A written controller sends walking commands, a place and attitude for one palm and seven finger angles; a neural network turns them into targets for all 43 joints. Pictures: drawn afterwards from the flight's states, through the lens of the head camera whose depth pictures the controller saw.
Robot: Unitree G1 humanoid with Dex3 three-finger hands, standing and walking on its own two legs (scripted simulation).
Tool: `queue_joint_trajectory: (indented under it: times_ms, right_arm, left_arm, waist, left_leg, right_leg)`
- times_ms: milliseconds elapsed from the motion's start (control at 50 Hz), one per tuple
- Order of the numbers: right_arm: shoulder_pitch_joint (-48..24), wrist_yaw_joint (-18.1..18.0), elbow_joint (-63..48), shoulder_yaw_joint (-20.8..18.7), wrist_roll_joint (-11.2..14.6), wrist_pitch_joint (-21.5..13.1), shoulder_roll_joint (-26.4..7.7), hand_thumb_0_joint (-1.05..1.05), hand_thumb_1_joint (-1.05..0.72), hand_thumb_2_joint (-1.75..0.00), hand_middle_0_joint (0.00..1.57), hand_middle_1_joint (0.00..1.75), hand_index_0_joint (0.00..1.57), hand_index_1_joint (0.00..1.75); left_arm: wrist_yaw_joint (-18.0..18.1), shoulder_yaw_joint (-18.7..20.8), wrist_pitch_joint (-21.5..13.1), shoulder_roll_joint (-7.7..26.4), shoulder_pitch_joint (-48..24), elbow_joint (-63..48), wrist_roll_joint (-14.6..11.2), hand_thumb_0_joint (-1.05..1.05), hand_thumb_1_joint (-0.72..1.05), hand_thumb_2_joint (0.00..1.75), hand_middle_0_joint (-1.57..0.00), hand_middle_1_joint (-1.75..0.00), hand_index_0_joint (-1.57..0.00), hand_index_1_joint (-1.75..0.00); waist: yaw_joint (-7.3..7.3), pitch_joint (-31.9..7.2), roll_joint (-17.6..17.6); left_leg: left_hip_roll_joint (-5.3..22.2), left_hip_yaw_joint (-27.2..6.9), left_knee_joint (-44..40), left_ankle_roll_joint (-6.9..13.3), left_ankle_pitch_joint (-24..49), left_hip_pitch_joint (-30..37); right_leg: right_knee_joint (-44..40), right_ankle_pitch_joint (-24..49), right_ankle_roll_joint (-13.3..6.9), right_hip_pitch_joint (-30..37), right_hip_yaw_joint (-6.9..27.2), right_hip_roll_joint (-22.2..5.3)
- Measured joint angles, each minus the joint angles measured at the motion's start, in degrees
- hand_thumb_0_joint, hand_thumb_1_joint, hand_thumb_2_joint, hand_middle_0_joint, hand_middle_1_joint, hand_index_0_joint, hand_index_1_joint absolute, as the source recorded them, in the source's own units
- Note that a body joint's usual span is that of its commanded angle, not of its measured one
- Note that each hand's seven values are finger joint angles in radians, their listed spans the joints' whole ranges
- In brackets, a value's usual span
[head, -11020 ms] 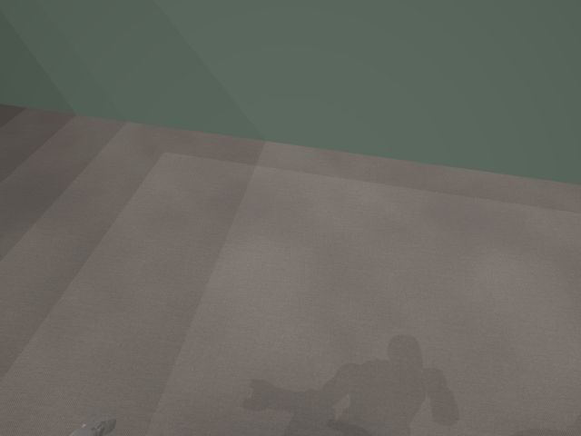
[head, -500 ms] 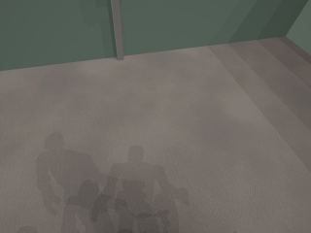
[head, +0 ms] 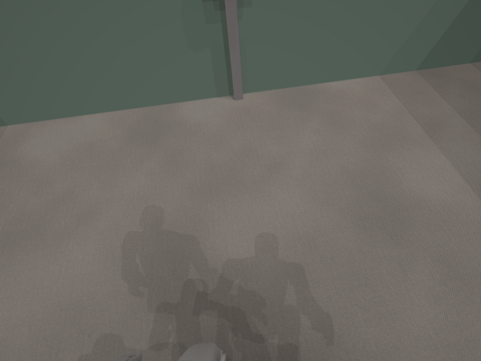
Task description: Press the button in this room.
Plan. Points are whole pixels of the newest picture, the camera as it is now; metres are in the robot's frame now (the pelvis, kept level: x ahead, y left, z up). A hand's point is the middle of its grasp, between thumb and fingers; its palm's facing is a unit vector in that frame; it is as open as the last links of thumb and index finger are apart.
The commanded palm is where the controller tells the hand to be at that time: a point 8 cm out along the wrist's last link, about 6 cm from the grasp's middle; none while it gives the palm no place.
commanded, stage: turn or walk to find it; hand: left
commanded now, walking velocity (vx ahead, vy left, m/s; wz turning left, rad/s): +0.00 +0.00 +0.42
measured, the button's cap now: out of the picture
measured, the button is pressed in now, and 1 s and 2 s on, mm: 0 0 0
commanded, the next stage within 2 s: none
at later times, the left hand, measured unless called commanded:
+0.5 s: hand out of the picture -0.02 +0.27 -0.17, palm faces +0.25 -0.93 -0.25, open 7.4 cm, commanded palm none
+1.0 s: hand out of the picture -0.04 +0.19 -0.15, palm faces +0.43 -0.86 -0.26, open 7.3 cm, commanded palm none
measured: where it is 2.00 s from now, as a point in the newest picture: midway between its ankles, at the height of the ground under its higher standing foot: outside the picture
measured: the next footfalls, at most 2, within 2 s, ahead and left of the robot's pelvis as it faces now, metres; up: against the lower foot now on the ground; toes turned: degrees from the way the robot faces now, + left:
left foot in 0.28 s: +0.01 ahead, +0.15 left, +0.00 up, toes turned +13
right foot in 0.72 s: +0.06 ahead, -0.09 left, +0.00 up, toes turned +14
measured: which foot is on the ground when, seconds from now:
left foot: up 0.00-0.26, down 0.28-0.74, up 0.76-1.00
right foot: down 0.00-0.30, up 0.32-0.70, down 0.72-1.00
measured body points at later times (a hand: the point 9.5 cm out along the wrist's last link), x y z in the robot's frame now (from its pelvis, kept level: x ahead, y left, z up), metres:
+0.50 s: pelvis -0.02 +0.04 +0.00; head +0.01 +0.07 +0.45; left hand -0.03 +0.32 -0.15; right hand +0.13 -0.18 -0.13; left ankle -0.03 +0.14 -0.74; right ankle -0.01 -0.11 -0.66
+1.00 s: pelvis -0.03 -0.01 +0.00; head +0.01 -0.02 +0.45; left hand -0.07 +0.23 -0.13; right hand +0.11 -0.24 -0.16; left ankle -0.11 +0.13 -0.66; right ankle +0.02 -0.10 -0.74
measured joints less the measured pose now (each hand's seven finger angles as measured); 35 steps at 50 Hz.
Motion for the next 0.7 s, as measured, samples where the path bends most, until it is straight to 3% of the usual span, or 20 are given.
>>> queue_joint_trajectory:
  times_ms: [100, 220, 280, 300, 340, 400, 460, 600, 700]
  right_arm:
    - [0.53, 0.16, 0.88, 0.18, 0.05, 0.17, 0.01, 0.01, -0.91, -0.9, 0.2, 0.3, 0.2, 0.3]
    - [-1.44, -0.05, 1.31, 1.27, 0.61, -0.23, 0.75, 0.01, -0.91, -0.9, 0.2, 0.3, 0.2, 0.3]
    - [-2.58, -0.01, 0.3, 1.8, 0.7, -1.35, 0.97, 0.01, -0.91, -0.9, 0.2, 0.3, 0.2, 0.3]
    - [-3.09, 0.0, 0.01, 1.82, 0.58, -1.92, 1.29, 0.01, -0.91, -0.9, 0.2, 0.3, 0.2, 0.3]
    - [-4.08, -0.06, -0.68, 2.14, 0.4, -2.7, 2.2, 0.01, -0.91, -0.9, 0.2, 0.3, 0.2, 0.3]
    - [-4.4, -0.77, -1.43, 2.64, 0.23, -3.37, 3.01, 0.01, -0.91, -0.9, 0.2, 0.3, 0.2, 0.3]
    - [-4.35, -1.03, -1.48, 3.01, 0.28, -3.54, 3.39, 0.01, -0.91, -0.9, 0.2, 0.3, 0.2, 0.3]
    - [-3.11, -0.76, -1.6, 2.76, 0.1, -3.19, 3.76, 0.01, -0.9, -0.9, 0.2, 0.3, 0.2, 0.3]
    - [-1.65, -0.57, -1.35, 1.99, -0.07, -2.29, 3.02, 0.01, -0.9, -0.9, 0.2, 0.3, 0.21, 0.3]
  left_arm:
    - [0.05, -0.04, -0.02, -0.09, 1.54, 1.24, 0.25, 0.0, 0.9, 0.9, -0.21, -0.3, -0.21, -0.3]
    - [-0.21, 0.47, -0.02, 1.35, 2.9, 2.57, 0.57, 0.0, 0.9, 0.9, -0.21, -0.3, -0.21, -0.3]
    - [-0.23, 1.05, 0.52, 2.71, 3.85, 3.38, 0.27, 0.0, 0.9, 0.9, -0.21, -0.3, -0.21, -0.3]
    - [-0.26, 1.38, 0.95, 3.41, 4.03, 3.66, 0.02, 0.0, 0.9, 0.9, -0.21, -0.3, -0.21, -0.3]
    - [0.02, 1.84, 2.35, 4.72, 3.98, 4.4, -0.1, 0.0, 0.9, 0.9, -0.21, -0.3, -0.2, -0.3]
    - [-0.06, 2.31, 3.58, 5.58, 3.02, 5.51, -0.18, 0.01, 0.91, 0.9, -0.2, -0.3, -0.2, -0.3]
    - [-0.43, 2.38, 3.11, 5.81, 2.05, 5.16, -0.25, 0.01, 0.91, 0.9, -0.2, -0.3, -0.2, -0.3]
    - [-0.34, 1.96, 2.58, 4.88, -0.61, 2.69, -0.4, 0.0, 0.91, 0.9, -0.2, -0.3, -0.2, -0.3]
    - [-0.39, 1.19, 1.53, 3.28, -2.11, 0.84, -0.69, 0.0, 0.91, 0.9, -0.2, -0.3, -0.2, -0.3]
  waist:
    - [0.16, 0.35, -1.29]
    - [1.85, 1.29, -3.35]
    - [2.22, 1.1, -4.07]
    - [2.36, 1.1, -4.91]
    - [2.99, 1.36, -6.27]
    - [2.79, 0.98, -5.89]
    - [2.81, 0.49, -5.21]
    - [1.68, -0.34, -3.78]
    - [0.34, -0.68, -2.2]
  left_leg:
    - [2.54, 1.39, -2.12, -1.5, 0.24, 1.74]
    - [3.5, 4.33, -17.48, -1.36, -2.61, 8.14]
    - [3.39, 6.26, -29.39, -0.49, 4.1, 12.87]
    - [2.75, 6.57, -30.59, 1.61, 5.46, 13.12]
    - [2.08, 6.89, -29.29, 3.28, 4.69, 12.66]
    - [1.91, 5.72, -31.74, 3.53, 5.68, 13.49]
    - [1.43, 4.52, -35.54, 3.73, 8.23, 14.68]
    - [0.24, 1.58, -38.3, 3.41, 10.83, 14.65]
    - [-0.47, -0.99, -35.5, 1.99, 10.45, 12.13]
  right_leg:
    - [-1.7, 0.66, 0.22, 1.13, -2.43, -1.48]
    - [0.2, -0.24, 1.45, 0.46, -5.17, -3.65]
    - [3.86, -1.98, 2.83, -0.96, -6.64, -4.84]
    - [6.45, -2.86, 3.32, -2.21, -6.15, -5.67]
    - [14.8, -10.45, 4.34, -5.73, -1.9, -5.2]
    - [26.17, -10.81, 5.0, -10.33, 2.45, -2.98]
    - [30.17, -7.58, 5.69, -12.61, 4.2, -2.14]
    - [22.97, -7.36, 6.36, -11.09, 5.71, -0.75]
    - [7.78, -4.07, 5.56, -5.05, 5.13, 1.17]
